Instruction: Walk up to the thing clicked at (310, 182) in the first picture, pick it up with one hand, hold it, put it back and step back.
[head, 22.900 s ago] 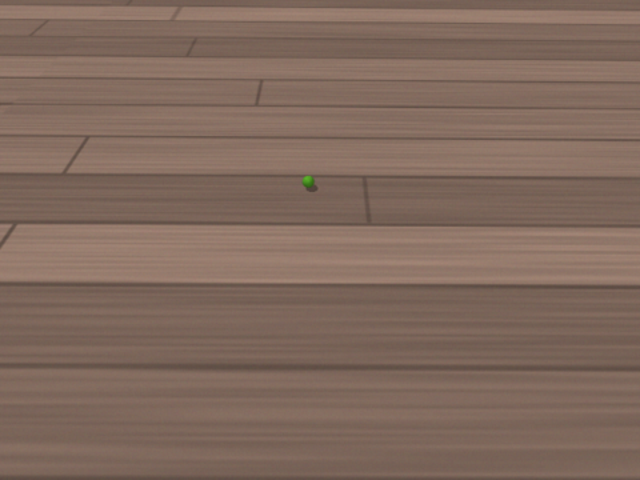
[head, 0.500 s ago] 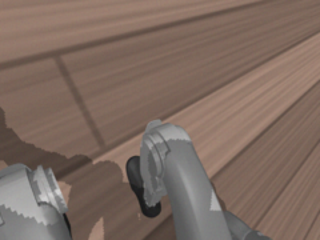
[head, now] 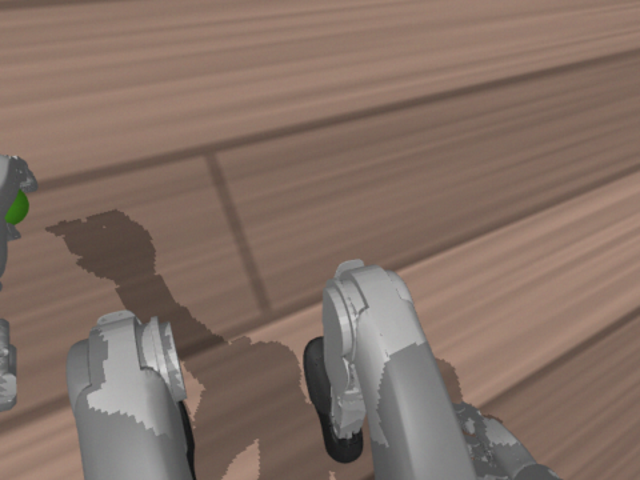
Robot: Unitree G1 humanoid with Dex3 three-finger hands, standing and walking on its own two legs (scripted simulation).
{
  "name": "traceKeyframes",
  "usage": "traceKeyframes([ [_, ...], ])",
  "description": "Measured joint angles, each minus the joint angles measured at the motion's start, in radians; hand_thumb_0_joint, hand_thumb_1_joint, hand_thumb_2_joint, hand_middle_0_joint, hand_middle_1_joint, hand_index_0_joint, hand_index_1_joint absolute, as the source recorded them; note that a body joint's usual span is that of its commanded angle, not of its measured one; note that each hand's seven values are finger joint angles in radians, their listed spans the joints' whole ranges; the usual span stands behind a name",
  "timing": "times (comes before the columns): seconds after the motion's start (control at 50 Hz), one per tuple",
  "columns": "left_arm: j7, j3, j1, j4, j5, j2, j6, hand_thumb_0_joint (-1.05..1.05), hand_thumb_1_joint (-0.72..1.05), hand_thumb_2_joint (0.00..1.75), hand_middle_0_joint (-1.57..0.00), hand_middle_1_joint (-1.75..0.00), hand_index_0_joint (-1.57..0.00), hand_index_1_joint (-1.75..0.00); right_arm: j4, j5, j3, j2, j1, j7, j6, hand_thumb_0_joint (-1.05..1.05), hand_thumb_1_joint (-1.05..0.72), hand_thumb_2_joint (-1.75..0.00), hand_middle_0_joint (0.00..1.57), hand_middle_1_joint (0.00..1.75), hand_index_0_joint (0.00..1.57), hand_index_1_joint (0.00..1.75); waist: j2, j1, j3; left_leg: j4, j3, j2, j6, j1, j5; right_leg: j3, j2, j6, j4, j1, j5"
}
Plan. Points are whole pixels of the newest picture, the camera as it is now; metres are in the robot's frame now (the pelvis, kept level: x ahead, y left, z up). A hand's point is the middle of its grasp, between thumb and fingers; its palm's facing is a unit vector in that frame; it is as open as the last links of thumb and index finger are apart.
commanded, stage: settle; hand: left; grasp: from above
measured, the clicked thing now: (0, 204) +0.47 +0.31 -0.20
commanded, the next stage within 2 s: lift in 0.22 s
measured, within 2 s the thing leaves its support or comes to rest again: neither
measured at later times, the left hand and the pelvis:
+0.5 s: hand out of the picture +0.44 +0.31 -0.13, palm faces -0.45 -0.10 -0.89, open 7.4 cm; pelvis -0.01 +0.00 +0.03, yaw +3 degrees
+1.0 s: hand out of the picture +0.38 +0.31 +0.01, palm faces -0.43 -0.11 -0.89, open 7.6 cm; pelvis -0.01 +0.00 +0.12, yaw +6 degrees
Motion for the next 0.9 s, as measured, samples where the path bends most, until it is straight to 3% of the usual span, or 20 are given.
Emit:
traceKeyframes([
  [0.16, -0.074, 0.005, 0.003, -0.046, -0.004, -0.015, -0.024, 0.06, 0.38, 0.20, -0.93, -0.33, -0.93, -0.32, -0.008, 0.018, -0.011, 0.015, 0.026, -0.036, 0.043, 0.00, -0.91, -0.90, 0.20, 0.30, 0.20, 0.30, 0.015, 0.013, -0.008, -0.030, 0.017, -0.003, -0.004, 0.015, 0.016, 0.013, -0.007, -0.004, -0.013, 0.007, 0.007],
  [0.4, -0.103, 0.003, 0.014, -0.106, 0.003, -0.026, -0.041, 0.06, 0.37, 0.24, -0.92, -0.34, -0.92, -0.33, 0.003, 0.036, -0.038, 0.020, 0.076, -0.081, 0.085, 0.00, -0.92, -0.90, 0.20, 0.30, 0.20, 0.30, 0.024, 0.025, -0.028, -0.076, 0.033, -0.008, -0.004, 0.033, 0.031, 0.022, -0.017, -0.009, -0.046, 0.023, 0.012],
  [0.62, -0.187, -0.009, 0.090, -0.218, -0.045, -0.080, -0.004, 0.05, 0.36, 0.29, -0.89, -0.38, -0.89, -0.36, 0.007, 0.075, -0.083, 0.029, 0.095, -0.108, 0.120, 0.00, -0.92, -0.90, 0.20, 0.30, 0.20, 0.30, 0.043, 0.051, -0.082, -0.155, 0.058, -0.004, 0.006, 0.092, 0.036, 0.037, -0.024, -0.011, -0.115, 0.079, 0.010],
  [0.9, -0.291, -0.068, 0.265, -0.491, -0.128, -0.146, 0.033, 0.04, 0.35, 0.39, -0.84, -0.46, -0.84, -0.43, -0.041, 0.126, -0.123, 0.044, 0.073, -0.158, 0.157, 0.00, -0.92, -0.90, 0.20, 0.30, 0.20, 0.30, 0.055, 0.122, -0.142, -0.328, 0.084, 0.004, 0.014, 0.263, 0.046, 0.046, -0.031, -0.008, -0.276, 0.240, 0.019],
])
